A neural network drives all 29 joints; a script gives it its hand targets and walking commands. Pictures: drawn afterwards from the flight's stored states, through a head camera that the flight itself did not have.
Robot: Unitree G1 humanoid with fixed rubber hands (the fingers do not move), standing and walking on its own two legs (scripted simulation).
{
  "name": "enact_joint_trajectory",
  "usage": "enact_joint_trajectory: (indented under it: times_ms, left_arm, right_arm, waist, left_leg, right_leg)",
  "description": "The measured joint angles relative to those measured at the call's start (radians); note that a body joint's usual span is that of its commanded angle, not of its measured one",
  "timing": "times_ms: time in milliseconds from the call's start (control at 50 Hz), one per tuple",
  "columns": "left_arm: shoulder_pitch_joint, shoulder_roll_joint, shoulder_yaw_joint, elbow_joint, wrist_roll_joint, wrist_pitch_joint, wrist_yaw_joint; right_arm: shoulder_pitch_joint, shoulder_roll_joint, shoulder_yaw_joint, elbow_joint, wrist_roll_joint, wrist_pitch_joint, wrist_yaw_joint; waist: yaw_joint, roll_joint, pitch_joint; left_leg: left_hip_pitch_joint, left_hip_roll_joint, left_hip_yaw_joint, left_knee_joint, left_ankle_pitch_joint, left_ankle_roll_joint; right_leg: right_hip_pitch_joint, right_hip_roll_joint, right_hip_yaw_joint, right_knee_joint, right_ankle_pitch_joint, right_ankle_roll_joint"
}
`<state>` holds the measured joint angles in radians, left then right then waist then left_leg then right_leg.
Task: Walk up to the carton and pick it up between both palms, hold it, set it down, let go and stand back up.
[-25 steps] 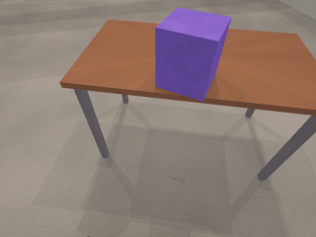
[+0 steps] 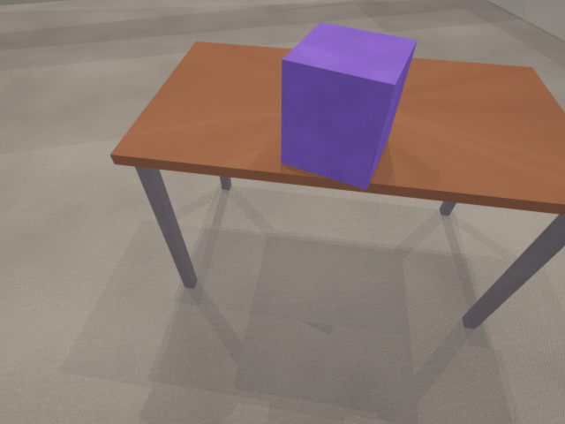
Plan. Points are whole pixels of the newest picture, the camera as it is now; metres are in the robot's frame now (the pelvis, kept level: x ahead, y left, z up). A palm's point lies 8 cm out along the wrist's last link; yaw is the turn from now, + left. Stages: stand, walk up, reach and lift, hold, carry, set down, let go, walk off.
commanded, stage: stand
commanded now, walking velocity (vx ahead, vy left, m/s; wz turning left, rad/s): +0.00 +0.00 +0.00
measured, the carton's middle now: (343, 106) +0.73 -0.10 +0.06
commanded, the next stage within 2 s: none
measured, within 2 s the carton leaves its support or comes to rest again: neither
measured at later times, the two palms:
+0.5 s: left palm out of the picture -0.04 +0.21 -0.15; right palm out of the picture -0.02 -0.19 -0.14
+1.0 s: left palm out of the picture -0.03 +0.22 -0.15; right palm out of the picture -0.03 -0.17 -0.14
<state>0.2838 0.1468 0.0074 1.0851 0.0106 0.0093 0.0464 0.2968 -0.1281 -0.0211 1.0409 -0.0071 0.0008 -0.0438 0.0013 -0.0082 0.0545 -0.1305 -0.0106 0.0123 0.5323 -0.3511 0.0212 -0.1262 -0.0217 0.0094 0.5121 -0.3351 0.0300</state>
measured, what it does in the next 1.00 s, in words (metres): stands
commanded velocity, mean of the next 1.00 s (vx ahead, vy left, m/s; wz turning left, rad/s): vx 0.00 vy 0.00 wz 0.00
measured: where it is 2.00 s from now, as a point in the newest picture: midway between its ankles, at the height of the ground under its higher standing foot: outside the picture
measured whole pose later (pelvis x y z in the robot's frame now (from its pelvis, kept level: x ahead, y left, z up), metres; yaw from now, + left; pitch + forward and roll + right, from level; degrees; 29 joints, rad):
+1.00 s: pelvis +0.00 +0.03 +0.00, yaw +0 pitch -3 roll +0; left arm 0.28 0.10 0.00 1.21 0.01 0.01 0.05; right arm 0.31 -0.10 0.00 1.17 -0.01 -0.03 -0.05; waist 0.00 -0.01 0.06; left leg -0.10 -0.05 0.04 0.46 -0.31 0.06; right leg -0.10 -0.07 0.03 0.45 -0.30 0.07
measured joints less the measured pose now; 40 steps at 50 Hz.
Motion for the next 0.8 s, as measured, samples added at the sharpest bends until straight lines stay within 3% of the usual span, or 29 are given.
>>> enact_joint_trajectory:
  times_ms: [340,800]
  left_arm:
    - [0.0,-0.036,-0.006,0.087,-0.004,-0.002,0.004]
    - [0.0,-0.046,-0.007,0.123,-0.002,0.003,0.006]
  right_arm:
    - [0.008,0.028,0.015,0.088,-0.002,-0.01,-0.004]
    - [0.007,0.037,0.022,0.119,-0.002,-0.017,-0.001]
  waist:
    - [0.003,-0.005,0.009]
    - [-0.003,0.0,0.012]
  left_leg:
    - [0.026,-0.012,0.006,-0.04,0.022,0.012]
    - [0.027,-0.032,0.021,-0.065,0.038,0.033]
  right_leg:
    - [0.027,-0.013,0.003,-0.041,0.023,0.013]
    - [0.022,-0.036,0.014,-0.059,0.038,0.034]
